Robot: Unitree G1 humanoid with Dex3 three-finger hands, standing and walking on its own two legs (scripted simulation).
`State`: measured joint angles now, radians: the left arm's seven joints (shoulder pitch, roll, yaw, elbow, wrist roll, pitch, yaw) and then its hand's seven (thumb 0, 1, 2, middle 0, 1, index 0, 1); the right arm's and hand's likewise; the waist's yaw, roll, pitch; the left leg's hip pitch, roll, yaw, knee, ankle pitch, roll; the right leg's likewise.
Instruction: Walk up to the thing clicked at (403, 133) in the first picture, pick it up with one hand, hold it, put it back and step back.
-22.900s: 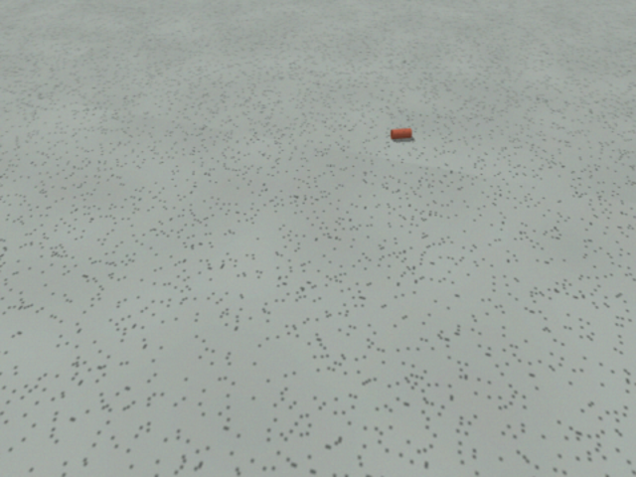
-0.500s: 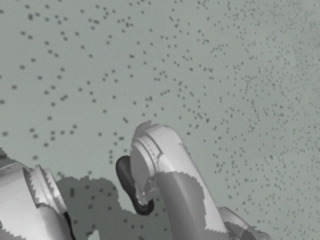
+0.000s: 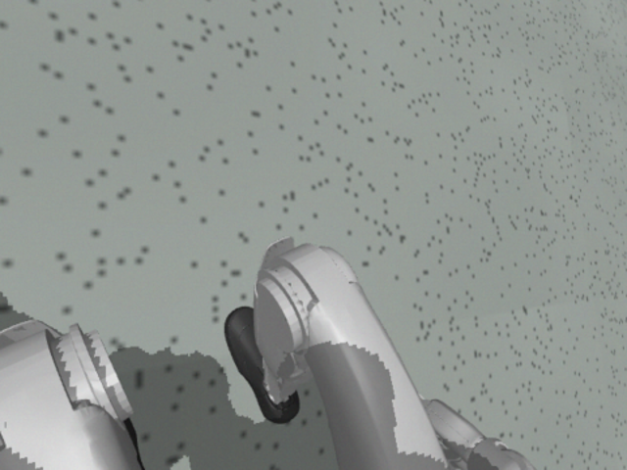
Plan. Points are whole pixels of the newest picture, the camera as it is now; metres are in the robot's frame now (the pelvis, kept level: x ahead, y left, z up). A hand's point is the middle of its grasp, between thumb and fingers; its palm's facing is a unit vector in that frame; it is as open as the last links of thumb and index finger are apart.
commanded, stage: settle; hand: left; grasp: from above
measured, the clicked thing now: out of the picture +0.45 +0.35 -0.28
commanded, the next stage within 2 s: lift in 0.82 s
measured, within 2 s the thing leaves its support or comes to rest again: leaves its support in 0.26 s
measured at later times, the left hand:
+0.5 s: hand out of the picture +0.44 +0.36 -0.19, palm faces -0.39 -0.11 -0.91, open 7.8 cm
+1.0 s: hand out of the picture +0.43 +0.35 -0.13, palm faces -0.43 -0.10 -0.90, open 7.8 cm
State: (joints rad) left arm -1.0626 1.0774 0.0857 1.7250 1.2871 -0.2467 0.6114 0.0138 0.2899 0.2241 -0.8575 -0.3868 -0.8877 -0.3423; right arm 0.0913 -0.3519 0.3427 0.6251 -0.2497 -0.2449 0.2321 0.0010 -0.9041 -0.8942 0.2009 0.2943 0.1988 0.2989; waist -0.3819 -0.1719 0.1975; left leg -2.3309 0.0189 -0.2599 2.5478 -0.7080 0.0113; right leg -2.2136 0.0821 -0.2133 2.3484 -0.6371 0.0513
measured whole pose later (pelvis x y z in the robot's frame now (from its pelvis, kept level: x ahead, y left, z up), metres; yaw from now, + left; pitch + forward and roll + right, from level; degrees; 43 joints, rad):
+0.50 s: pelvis +0.01 +0.00 +0.01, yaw +2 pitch +31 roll -13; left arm -0.92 0.87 0.09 1.39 1.22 -0.16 0.44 0.02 0.33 0.06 -0.97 -0.17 -1.00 -0.13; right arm 0.13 -0.33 0.19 0.67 -0.18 -0.18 0.24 0.00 -0.91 -0.89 0.20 0.29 0.20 0.30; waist -0.29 -0.06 0.04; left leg -2.35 0.01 -0.21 2.49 -0.71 0.00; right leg -2.24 0.06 -0.18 2.33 -0.66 0.03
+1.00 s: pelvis +0.00 -0.01 +0.03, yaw +6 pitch +33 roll -10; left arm -0.89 0.80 0.06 1.24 1.20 -0.18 0.27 0.02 0.33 0.06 -1.02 -0.06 -1.03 -0.05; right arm 0.18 -0.31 0.12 0.66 -0.12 -0.05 0.15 0.00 -0.91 -0.90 0.20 0.29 0.20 0.30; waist -0.26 -0.02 -0.01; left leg -2.32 0.00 -0.15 2.39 -0.66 0.01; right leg -2.23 0.03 -0.12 2.28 -0.64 0.02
